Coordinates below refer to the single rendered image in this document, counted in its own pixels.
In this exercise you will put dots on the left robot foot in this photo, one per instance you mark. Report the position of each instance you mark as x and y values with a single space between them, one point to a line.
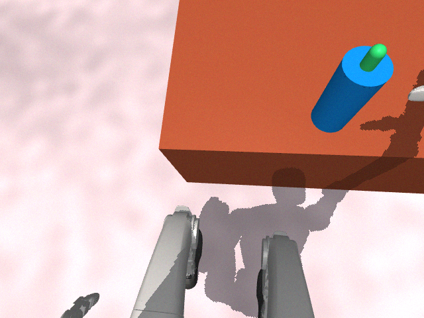
191 280

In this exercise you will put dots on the left robot hand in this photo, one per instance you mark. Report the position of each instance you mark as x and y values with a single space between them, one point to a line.
81 306

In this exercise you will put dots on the bottle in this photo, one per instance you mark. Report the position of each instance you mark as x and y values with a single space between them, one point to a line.
360 74

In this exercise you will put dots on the right robot hand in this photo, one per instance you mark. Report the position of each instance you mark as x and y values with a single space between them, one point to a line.
417 94

